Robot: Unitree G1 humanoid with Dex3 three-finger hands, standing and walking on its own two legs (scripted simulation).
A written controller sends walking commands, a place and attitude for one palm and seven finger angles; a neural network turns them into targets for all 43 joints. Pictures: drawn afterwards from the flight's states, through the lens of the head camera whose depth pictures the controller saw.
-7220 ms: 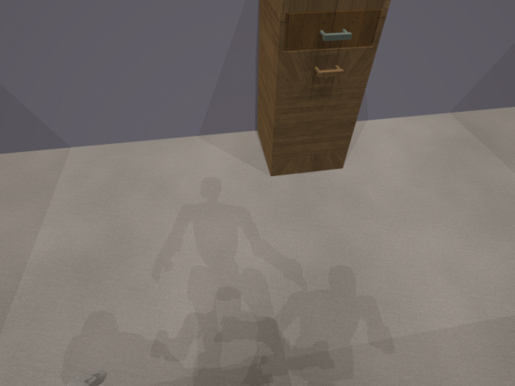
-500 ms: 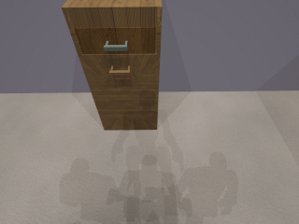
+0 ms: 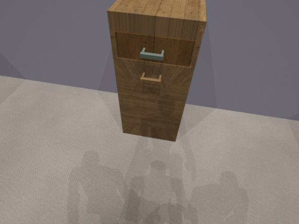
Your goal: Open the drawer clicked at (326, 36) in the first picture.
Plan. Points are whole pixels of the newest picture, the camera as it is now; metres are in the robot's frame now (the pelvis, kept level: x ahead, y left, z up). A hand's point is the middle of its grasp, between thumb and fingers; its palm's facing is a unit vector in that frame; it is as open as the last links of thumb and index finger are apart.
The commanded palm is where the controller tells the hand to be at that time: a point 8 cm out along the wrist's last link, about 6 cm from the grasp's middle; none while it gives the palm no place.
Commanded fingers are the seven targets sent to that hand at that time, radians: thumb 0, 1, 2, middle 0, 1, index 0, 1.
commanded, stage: take the last steps up to it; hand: left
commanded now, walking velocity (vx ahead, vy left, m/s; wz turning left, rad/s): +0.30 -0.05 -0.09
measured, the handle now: (152, 53) +0.85 +0.09 +0.01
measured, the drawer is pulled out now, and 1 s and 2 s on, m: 0.00 0.00 0.00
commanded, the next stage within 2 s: come to a stop and stand still in 0.76 s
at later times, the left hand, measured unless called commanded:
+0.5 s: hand (114, 177) +0.29 +0.16 -0.16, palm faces -0.11 -0.97 -0.21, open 7.4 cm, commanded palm none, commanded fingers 0.00 0.90 0.90 -0.20 -0.30 -0.20 -0.30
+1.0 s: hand (126, 181) +0.29 +0.12 -0.19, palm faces +0.06 -0.99 -0.14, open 7.3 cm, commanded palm none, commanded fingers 0.00 0.90 0.90 -0.20 -0.30 -0.20 -0.30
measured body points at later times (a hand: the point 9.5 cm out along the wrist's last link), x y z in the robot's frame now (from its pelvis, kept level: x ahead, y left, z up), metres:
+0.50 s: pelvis +0.16 -0.02 -0.01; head +0.18 -0.03 +0.44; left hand +0.30 +0.21 -0.15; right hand +0.03 -0.20 -0.16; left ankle +0.04 +0.12 -0.74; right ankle +0.27 -0.15 -0.72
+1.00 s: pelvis +0.31 -0.05 -0.01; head +0.31 -0.02 +0.44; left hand +0.29 +0.17 -0.18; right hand +0.40 -0.27 -0.14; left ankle +0.36 +0.06 -0.74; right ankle +0.28 -0.15 -0.74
